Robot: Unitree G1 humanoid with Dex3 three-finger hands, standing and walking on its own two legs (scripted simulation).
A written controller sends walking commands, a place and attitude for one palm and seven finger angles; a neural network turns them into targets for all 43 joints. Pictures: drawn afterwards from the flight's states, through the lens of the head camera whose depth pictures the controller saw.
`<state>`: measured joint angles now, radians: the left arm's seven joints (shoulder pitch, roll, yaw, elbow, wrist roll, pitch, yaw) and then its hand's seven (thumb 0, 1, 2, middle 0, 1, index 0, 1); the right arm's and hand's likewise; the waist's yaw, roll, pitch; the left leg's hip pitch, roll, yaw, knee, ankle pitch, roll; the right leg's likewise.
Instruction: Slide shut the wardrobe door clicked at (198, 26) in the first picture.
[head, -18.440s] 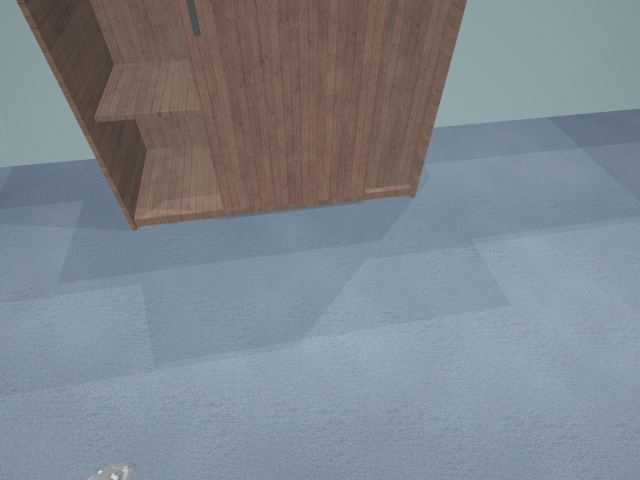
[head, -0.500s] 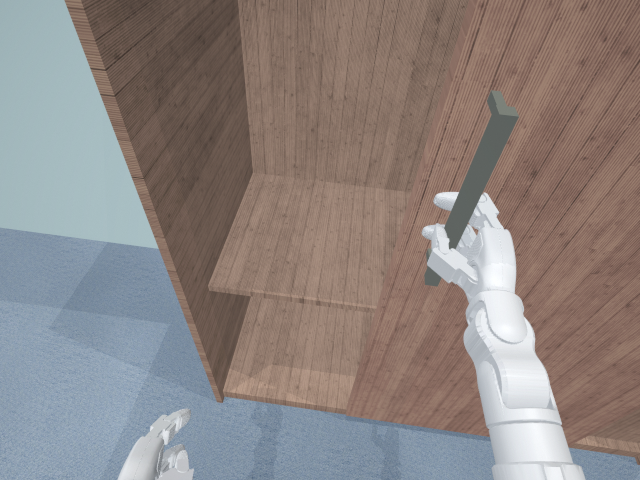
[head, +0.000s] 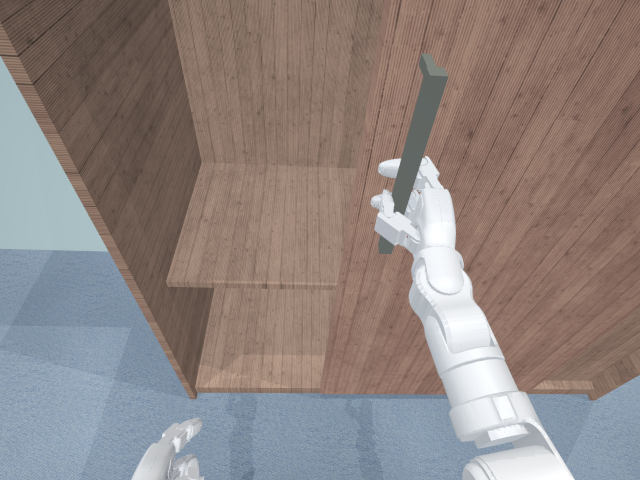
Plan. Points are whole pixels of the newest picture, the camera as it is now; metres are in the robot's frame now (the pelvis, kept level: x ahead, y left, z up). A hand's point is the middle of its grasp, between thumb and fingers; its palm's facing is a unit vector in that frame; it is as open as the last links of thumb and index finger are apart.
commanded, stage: tug the door sideways, standing still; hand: right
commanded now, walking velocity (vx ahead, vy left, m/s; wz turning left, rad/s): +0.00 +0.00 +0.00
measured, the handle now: (402, 169) +0.45 -0.07 +0.17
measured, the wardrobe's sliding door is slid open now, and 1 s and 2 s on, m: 0.38 0.33 0.12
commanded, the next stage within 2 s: step sideways, sliding the door along in 0.18 s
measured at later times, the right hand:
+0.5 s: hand (367, 220) +0.39 -0.03 +0.14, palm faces -0.15 +0.97 -0.17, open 6.1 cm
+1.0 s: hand (346, 215) +0.40 +0.00 +0.13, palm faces +0.03 +1.00 -0.08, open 5.8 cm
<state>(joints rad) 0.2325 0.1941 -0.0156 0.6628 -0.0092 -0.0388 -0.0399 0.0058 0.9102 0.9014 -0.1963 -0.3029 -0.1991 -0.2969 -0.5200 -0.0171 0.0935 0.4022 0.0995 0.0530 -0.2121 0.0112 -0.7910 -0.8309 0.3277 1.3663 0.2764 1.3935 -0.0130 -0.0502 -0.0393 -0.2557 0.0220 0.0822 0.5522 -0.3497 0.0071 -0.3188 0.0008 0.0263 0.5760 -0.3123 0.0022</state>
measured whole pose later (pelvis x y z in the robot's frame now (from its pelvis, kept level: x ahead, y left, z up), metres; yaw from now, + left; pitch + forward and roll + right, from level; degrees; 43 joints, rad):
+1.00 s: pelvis +0.01 +0.11 -0.02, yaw -1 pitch -5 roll +3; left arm 0.12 0.16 -0.01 0.61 -0.05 0.03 0.03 0.01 0.91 0.90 -0.20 -0.30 -0.20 -0.30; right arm -0.59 -0.14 0.11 0.29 0.07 -0.07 -0.11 0.00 -0.76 -0.86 0.45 1.40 0.28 1.40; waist -0.10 -0.04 0.23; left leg -0.30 0.05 0.04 0.62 -0.21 0.01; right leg -0.26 -0.18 0.09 0.75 -0.41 0.10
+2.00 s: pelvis +0.04 +0.33 -0.01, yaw -4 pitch -3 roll +0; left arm 0.01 0.15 0.00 0.59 -0.04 0.03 -0.01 0.01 0.91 0.90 -0.20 -0.30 -0.20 -0.30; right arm -0.35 -0.09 0.10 0.01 0.05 -0.13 -0.14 0.00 -0.81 -0.85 0.43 1.40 0.19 1.40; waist -0.09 -0.05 0.26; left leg -0.27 -0.01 0.08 0.70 -0.37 0.06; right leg -0.29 -0.23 0.01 0.79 -0.39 0.04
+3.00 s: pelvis +0.02 +0.55 +0.01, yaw +4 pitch -2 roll -4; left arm 0.17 0.27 0.01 0.69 -0.03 -0.02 0.04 0.01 0.91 0.90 -0.20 -0.30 -0.20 -0.30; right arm -0.29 -0.30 -0.26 0.42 0.07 -0.10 -0.15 -0.06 -0.74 -0.81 0.42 1.37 0.29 1.40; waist -0.02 -0.01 0.06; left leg -0.20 -0.08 0.01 0.38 -0.15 0.12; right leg -0.25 -0.01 -0.02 0.68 -0.40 -0.01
